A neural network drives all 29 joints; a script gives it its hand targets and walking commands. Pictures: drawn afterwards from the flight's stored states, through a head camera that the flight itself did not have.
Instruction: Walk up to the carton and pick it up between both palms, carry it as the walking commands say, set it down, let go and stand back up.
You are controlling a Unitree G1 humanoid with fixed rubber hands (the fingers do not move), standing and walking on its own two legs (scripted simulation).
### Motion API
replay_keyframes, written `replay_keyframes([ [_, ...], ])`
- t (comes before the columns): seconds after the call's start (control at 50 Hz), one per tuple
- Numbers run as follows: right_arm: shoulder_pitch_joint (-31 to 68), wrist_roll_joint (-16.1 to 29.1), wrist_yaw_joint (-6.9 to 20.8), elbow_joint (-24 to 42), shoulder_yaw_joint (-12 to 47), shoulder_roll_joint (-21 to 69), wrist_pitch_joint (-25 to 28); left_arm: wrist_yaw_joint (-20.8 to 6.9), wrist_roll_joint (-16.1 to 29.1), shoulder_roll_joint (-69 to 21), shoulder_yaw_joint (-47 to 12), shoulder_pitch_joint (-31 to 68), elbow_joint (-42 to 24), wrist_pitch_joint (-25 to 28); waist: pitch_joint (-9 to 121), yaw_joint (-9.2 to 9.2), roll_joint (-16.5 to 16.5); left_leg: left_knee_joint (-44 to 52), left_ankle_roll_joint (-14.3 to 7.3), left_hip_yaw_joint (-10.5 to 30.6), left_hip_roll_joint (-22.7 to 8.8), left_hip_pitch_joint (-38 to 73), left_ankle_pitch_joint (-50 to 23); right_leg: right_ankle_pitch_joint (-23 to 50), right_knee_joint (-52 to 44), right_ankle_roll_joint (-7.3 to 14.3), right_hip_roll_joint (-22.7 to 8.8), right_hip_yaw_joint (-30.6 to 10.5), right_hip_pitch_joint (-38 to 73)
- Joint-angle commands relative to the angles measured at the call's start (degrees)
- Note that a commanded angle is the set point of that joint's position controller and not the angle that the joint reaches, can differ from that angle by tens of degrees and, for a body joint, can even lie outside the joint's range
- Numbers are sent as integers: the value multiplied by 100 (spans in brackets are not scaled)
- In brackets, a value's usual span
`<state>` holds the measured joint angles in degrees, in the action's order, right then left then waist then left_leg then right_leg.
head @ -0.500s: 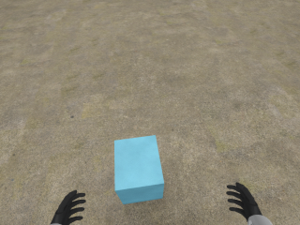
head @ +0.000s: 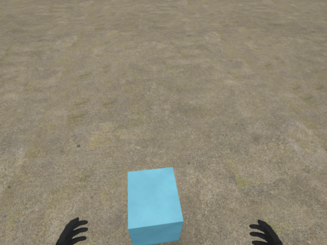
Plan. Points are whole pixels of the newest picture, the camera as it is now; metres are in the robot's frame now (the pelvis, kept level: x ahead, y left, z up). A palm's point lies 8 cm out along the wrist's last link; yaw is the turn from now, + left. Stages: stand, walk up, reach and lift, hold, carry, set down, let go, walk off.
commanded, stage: stand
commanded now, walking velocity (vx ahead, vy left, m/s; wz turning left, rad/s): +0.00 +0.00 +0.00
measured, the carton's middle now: (153, 206) +0.49 +0.07 -0.61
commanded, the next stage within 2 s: none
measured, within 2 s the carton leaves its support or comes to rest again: neither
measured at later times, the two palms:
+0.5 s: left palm out of the picture +0.13 +0.27 -0.08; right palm out of the picture +0.14 -0.25 -0.08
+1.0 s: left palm out of the picture +0.12 +0.28 -0.09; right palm out of the picture +0.12 -0.25 -0.09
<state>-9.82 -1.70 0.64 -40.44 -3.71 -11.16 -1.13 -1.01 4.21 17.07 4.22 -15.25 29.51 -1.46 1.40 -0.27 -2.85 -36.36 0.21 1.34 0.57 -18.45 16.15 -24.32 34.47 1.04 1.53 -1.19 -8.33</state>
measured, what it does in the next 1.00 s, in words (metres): stands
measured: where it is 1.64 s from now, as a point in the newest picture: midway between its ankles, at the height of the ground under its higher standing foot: outside the picture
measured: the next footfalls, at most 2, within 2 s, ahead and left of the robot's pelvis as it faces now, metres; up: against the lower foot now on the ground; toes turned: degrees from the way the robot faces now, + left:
none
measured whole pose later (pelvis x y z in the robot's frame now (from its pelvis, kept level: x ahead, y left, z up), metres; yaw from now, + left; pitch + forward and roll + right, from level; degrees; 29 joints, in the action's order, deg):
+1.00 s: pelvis +0.00 +0.00 +0.00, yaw +0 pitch -2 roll +0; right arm -9.8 -1.7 0.6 -46.1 -3.7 -11.3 -0.7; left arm 0.4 4.2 17.3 4.2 -15.5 38.4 1.3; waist 1.8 -0.3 -2.7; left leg -36.5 0.0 1.3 0.6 -18.5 16.1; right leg -24.2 34.5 0.9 1.5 -1.2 -8.3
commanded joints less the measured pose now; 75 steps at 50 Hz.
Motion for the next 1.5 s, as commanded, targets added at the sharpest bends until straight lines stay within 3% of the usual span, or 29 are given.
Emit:
replay_keyframes([
  [0.0, 532, -136, -28, 356, -236, -1477, 264, 150, -713, 1021, 304, 192, -48, 294, 408, 114, 531, 476, -344, 346, -315, 609, -1491, 1412, -1085, -32, -568, -667, -653],
  [0.08, 390, -101, -42, 264, -222, -1464, 282, 193, -718, 1074, 312, 193, 16, 309, 402, 73, 355, 485, -356, 400, -335, 579, -1526, 1447, -1055, -4, -564, -644, -602],
  [0.16, 327, -86, -68, 206, -273, -1410, 265, 209, -728, 1173, 333, 104, 111, 379, 351, 13, 494, 470, -367, 424, -377, 750, -1529, 1419, -1111, 34, -638, -746, -779],
  [0.2, 413, -90, -58, 222, -297, -1441, 263, 215, -762, 1176, 324, 171, 163, 360, 195, 4, 464, 550, -345, 435, -324, 562, -1009, 808, -1270, 66, -645, -781, -843],
  [0.28, 356, -86, -39, 150, -295, -1514, 298, 185, -758, 1073, 308, 368, 157, 392, -100, -7, 401, 651, -348, 492, -320, 420, -936, 732, -1325, 100, -669, -838, -1000],
  [0.36, 464, -100, -59, 103, -313, -1577, 294, 201, -736, 1154, 334, 92, 276, 481, 100, 106, 635, 580, -395, 489, -366, 538, -1291, 1177, -1199, 109, -660, -796, -786],
  [0.38, 305, -65, -46, 147, -256, -1392, 298, 214, -782, 1231, 344, 179, 312, 485, 109, -26, 546, 534, -383, 430, -356, 470, -1461, 1471, -1196, 103, -694, -778, -674],
  [0.4, 402, -100, -54, 112, -263, -1408, 293, 221, -737, 1195, 326, 186, 324, 457, 155, 61, 362, 585, -398, 457, -350, 453, -1378, 1475, -1172, 89, -654, -688, -583],
  [0.44, 506, -67, -63, 124, -309, -1505, 330, 202, -745, 1092, 310, 155, 313, 460, 171, 131, 670, 644, -471, 626, -429, 457, -1129, 1143, -1095, 102, -609, -667, -655],
  [0.48, 445, -57, -64, 122, -282, -1433, 320, 192, -761, 1160, 333, 172, 375, 473, 13, 61, 493, 615, -469, 610, -417, 384, -1601, 1805, -1056, 103, -645, -679, -575],
  [0.52, 382, -51, -53, 74, -298, -1471, 308, 219, -743, 1250, 350, 206, 385, 487, 163, 8, 591, 564, -405, 507, -345, 587, -1430, 1537, -1170, 127, -698, -762, -695],
  [0.54, 417, -36, -60, 64, -318, -1520, 283, 223, -743, 1216, 318, 133, 453, 476, 188, 51, 325, 544, -398, 470, -337, 574, -1382, 1491, -1234, 147, -686, -741, -587],
  [0.68, 395, -41, -55, -25, -313, -1504, 325, 259, -734, 1292, 346, 143, 593, 504, 244, 14, 637, 480, -436, 446, -357, 711, -1756, 2097, -1130, 111, -720, -728, -439],
  [0.7, 491, -47, -68, -23, -292, -1513, 304, 248, -720, 1175, 309, 82, 613, 504, 155, 113, 710, 401, -450, 447, -361, 642, -1922, 2401, -1112, 114, -749, -752, -442],
  [0.72, 472, -7, -58, -8, -289, -1430, 291, 270, -732, 1208, 312, 168, 594, 527, 111, 12, 431, 403, -435, 440, -362, 601, -1924, 2506, -1116, 89, -780, -724, -441],
  [0.76, 403, -44, -72, -79, -325, -1547, 277, 249, -735, 1174, 285, 322, 584, 517, 186, -2, 509, 510, -444, 526, -382, 654, -1615, 1942, -1135, 136, -705, -669, -484],
  [0.82, 401, -41, -70, -113, -335, -1603, 312, 236, -731, 1224, 312, 273, 647, 536, 119, -26, 653, 537, -463, 516, -390, 641, -1801, 2148, -1161, 117, -685, -689, -492],
  [0.84, 503, -32, -55, -124, -291, -1535, 296, 237, -707, 1224, 324, 210, 700, 543, 163, 88, 603, 515, -456, 508, -390, 611, -1853, 2254, -1098, 95, -709, -655, -412],
  [0.88, 355, -26, -69, -168, -309, -1518, 284, 246, -714, 1235, 298, 83, 790, 535, 15, 31, 387, 501, -454, 516, -380, 544, -1949, 2439, -1151, 113, -779, -691, -375],
  [0.96, 381, -21, -58, -198, -274, -1480, 280, 266, -703, 1379, 317, 80, 884, 537, 189, 53, 666, 430, -414, 457, -363, 627, -1965, 2598, -1164, 116, -856, -813, -246],
  [1.0, 403, -13, -70, -210, -265, -1429, 301, 260, -732, 1319, 318, 307, 830, 528, 137, -29, 484, 439, -460, 451, -353, 649, -1893, 2269, -1182, 106, -770, -704, -376],
  [1.04, 456, -47, -99, -223, -289, -1528, 294, 245, -728, 1233, 293, 237, 884, 533, 5, 60, 719, 535, -470, 527, -404, 659, -1797, 2024, -1173, 112, -698, -659, -471],
  [1.1, 352, -13, -66, -278, -282, -1520, 298, 242, -749, 1243, 286, 257, 936, 544, 13, -55, 714, 620, -475, 644, -434, 630, -1479, 1631, -1211, 167, -704, -722, -554],
  [1.24, 501, -32, -76, -336, -289, -1568, 313, 243, -741, 1245, 264, 252, 1086, 556, 40, -25, 628, 745, -505, 729, -438, 604, -1247, 1524, -1187, 154, -650, -692, -433],
  [1.32, 402, 17, -76, -442, -292, -1625, 323, 225, -721, 1257, 261, 204, 1166, 555, -55, -6, 836, 806, -446, 724, -468, 510, -1453, 1639, -1178, 153, -685, -693, -402],
  [1.34, 515, 0, -74, -467, -264, -1560, 323, 246, -738, 1285, 272, 190, 1203, 561, -179, 77, 701, 789, -458, 823, -459, 367, -1444, 1744, -1198, 171, -699, -684, -380],
  [1.38, 377, 11, -82, -568, -282, -1593, 314, 233, -734, 1320, 277, 261, 1246, 566, -46, -29, 765, 759, -451, 766, -436, 458, -1429, 1601, -1230, 191, -733, -783, -323],
  [1.4, 517, 38, -70, -485, -289, -1552, 336, 244, -734, 1311, 262, 305, 1230, 589, -78, -11, 482, 707, -436, 700, -398, 483, -1448, 1660, -1328, 211, -780, -823, -368],
  [1.48, 457, 0, -52, -584, -282, -1626, 338, 236, -724, 1274, 252, 392, 1286, 547, -42, -80, 835, 752, -440, 672, -409, 693, -1506, 1709, -1286, 174, -736, -761, -489],
])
